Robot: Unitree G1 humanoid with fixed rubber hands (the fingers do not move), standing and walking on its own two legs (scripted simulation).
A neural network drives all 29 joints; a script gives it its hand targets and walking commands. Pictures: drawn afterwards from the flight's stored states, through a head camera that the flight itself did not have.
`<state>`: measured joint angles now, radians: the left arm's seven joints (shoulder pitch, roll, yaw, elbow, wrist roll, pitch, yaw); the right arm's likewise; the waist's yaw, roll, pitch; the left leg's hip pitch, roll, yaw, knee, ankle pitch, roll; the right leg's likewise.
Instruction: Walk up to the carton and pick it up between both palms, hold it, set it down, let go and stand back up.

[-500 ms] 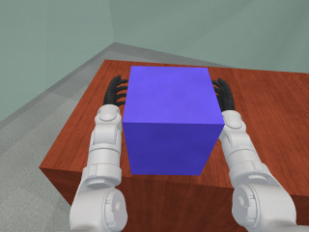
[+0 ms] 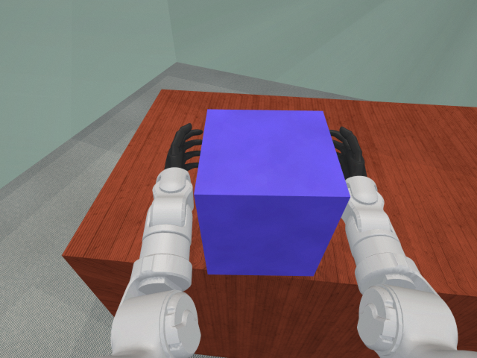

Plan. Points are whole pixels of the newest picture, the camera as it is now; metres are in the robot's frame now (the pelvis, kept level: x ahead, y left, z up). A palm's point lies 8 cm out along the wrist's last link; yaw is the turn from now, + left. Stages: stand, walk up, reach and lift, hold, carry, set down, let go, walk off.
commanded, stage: set down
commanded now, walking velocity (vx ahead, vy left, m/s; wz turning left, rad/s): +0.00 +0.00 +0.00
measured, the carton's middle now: (262, 196) +0.40 -0.02 +0.06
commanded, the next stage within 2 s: none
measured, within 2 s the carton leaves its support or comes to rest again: rests again in 1.84 s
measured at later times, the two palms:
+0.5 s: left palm (182, 174) +0.41 +0.13 +0.11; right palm (349, 180) +0.40 -0.17 +0.11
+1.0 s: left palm (180, 176) +0.41 +0.13 +0.11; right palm (348, 180) +0.40 -0.17 +0.11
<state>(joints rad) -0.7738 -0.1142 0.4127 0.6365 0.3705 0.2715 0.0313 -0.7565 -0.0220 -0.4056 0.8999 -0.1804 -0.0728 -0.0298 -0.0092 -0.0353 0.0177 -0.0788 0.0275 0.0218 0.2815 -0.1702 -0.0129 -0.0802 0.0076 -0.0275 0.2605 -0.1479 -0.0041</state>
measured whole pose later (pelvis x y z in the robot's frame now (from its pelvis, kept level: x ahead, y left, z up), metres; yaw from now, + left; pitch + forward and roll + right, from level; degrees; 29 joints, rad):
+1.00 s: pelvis +0.01 +0.00 +0.00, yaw +0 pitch -1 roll +0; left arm -0.69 -0.16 0.45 0.55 0.42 0.17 -0.01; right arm -0.70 0.03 -0.45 0.83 -0.26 -0.15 0.00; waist -0.02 -0.04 0.04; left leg -0.08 0.03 0.03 0.27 -0.18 -0.01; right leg -0.10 0.01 -0.02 0.26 -0.16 0.00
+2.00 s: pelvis +0.00 +0.00 -0.01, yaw -2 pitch +12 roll -2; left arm -0.88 0.07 0.16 1.09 0.04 -0.08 0.17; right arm -0.87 -0.19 0.02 1.17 0.23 -0.19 -0.10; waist 0.04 0.02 -0.15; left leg -0.44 0.07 0.05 0.46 -0.23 -0.02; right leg -0.42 0.04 -0.01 0.36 -0.15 -0.01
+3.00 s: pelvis -0.01 -0.01 +0.00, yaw +0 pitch +1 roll -1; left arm -0.84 0.33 0.12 0.52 -0.11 0.55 0.03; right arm -0.90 -0.41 0.11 0.87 0.49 0.29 -0.05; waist -0.01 -0.05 -0.06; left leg -0.17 0.06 0.02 0.32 -0.17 -0.04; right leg -0.15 0.04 -0.03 0.26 -0.13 -0.03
